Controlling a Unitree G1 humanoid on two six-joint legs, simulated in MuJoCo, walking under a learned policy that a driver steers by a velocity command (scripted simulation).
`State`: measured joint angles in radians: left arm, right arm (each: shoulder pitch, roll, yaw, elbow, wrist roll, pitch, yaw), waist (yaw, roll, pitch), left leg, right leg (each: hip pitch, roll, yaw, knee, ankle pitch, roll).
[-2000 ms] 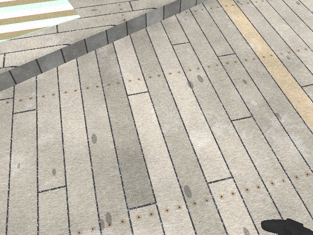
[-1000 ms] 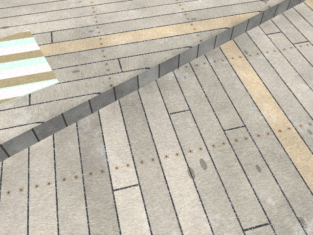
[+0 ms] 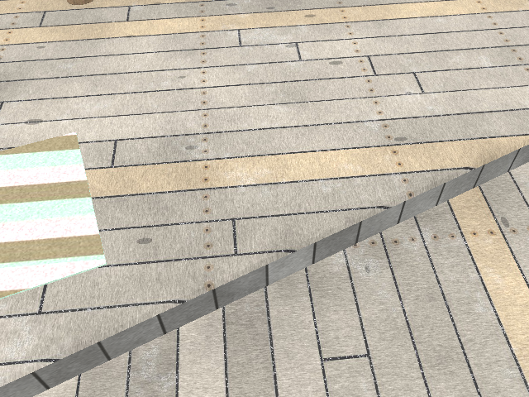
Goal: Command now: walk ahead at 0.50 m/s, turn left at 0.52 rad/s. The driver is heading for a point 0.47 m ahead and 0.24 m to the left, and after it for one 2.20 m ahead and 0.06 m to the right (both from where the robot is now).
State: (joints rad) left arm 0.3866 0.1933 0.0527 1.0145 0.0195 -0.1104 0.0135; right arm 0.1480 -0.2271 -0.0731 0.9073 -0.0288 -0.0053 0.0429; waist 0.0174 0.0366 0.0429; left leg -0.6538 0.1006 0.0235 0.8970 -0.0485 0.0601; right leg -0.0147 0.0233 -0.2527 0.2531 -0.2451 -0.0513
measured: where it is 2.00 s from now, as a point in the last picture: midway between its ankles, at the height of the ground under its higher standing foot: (203, 193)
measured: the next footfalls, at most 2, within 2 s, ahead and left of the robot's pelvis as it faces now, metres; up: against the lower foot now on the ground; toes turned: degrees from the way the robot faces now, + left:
left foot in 0.20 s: +0.25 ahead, +0.11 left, +0.00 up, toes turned +12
right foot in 0.74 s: +0.58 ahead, +0.05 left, +0.00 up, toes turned +21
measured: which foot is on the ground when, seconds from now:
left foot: up 0.00-0.18, down 0.20-0.74, up 0.76-1.00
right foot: down 0.00-0.22, up 0.24-0.72, down 0.74-1.00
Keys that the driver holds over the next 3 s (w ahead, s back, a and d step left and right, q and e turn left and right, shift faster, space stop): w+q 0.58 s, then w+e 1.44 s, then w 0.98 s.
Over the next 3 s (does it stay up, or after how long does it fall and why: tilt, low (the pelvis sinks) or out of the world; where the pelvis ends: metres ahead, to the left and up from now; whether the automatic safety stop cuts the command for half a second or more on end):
stays up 1.59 0.00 0.10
